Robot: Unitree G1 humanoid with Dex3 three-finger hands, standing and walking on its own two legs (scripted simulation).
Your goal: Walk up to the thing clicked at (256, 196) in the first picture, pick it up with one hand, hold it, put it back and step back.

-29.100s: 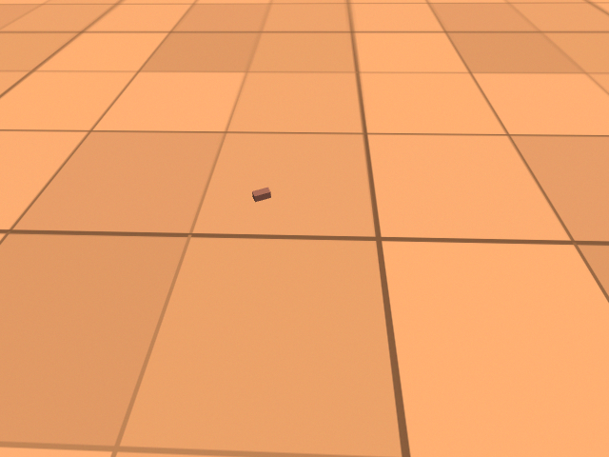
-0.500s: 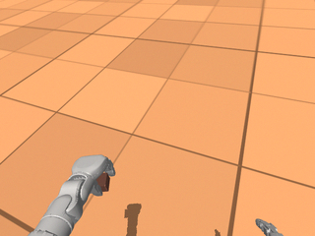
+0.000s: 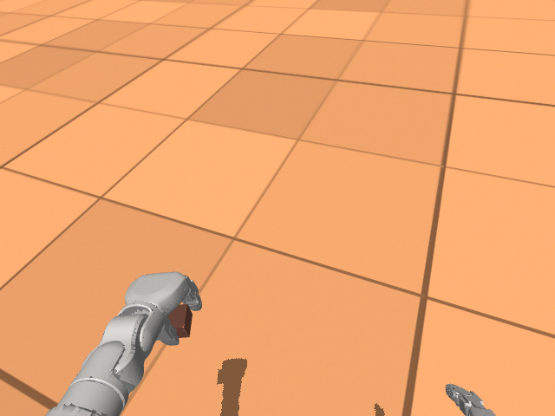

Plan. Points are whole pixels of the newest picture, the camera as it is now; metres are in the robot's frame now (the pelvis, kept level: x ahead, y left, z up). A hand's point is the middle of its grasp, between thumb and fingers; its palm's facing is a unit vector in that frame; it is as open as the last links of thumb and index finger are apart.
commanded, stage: hold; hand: left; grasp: from above
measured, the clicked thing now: (163, 322) +0.31 +0.24 -0.06
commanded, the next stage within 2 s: crouch in 0.28 s
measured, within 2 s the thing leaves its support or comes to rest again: neither
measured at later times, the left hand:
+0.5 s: hand (169, 316) +0.30 +0.22 -0.03, palm faces -0.43 -0.07 -0.90, open 7.0 cm
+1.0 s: hand (189, 351) +0.32 +0.24 -0.22, palm faces -0.43 +0.03 -0.90, open 6.9 cm
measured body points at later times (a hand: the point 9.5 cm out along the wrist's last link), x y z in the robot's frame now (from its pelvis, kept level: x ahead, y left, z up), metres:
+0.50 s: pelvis +0.01 +0.00 +0.00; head +0.02 -0.02 +0.45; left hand +0.32 +0.22 +0.02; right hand +0.16 -0.25 -0.11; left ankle +0.01 +0.13 -0.73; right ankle +0.02 -0.14 -0.73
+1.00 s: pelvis -0.03 +0.00 -0.11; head +0.08 +0.02 +0.33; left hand +0.34 +0.24 -0.17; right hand +0.07 -0.28 -0.23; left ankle +0.01 +0.14 -0.73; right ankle +0.02 -0.14 -0.73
